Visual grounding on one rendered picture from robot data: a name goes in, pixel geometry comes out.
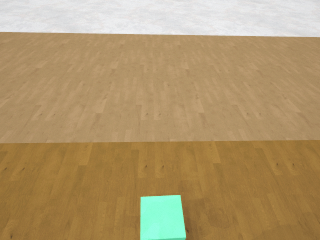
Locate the carton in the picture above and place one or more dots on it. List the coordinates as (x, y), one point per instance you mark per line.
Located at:
(161, 218)

